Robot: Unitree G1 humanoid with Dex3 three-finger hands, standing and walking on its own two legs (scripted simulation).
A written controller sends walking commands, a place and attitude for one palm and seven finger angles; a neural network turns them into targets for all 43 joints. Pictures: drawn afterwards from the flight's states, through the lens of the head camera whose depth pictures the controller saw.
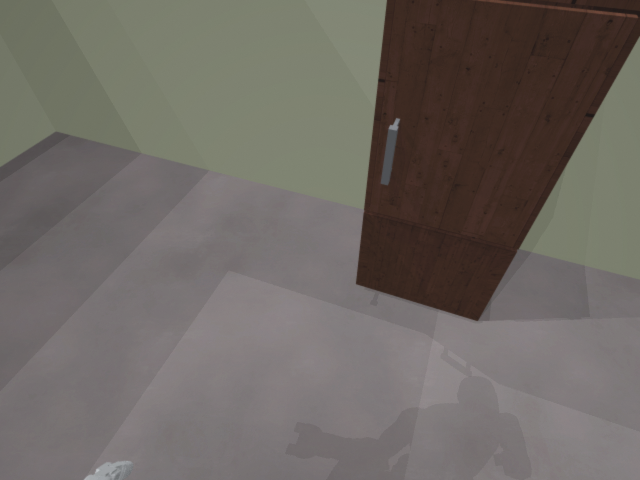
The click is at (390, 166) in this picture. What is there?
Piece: cupboard door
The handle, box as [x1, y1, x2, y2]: [381, 118, 399, 184]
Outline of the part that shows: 397,118 388,129 381,177 381,183 387,184 389,181 398,127 397,125 399,122 399,119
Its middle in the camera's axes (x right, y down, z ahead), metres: +0.18 -0.22 +0.99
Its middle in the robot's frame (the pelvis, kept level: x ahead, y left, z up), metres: +0.89 -0.14 -0.10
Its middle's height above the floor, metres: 0.67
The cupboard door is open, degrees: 0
